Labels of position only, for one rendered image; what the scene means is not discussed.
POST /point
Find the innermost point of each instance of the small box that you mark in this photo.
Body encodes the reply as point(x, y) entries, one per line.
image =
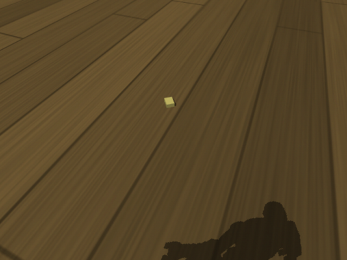
point(169, 102)

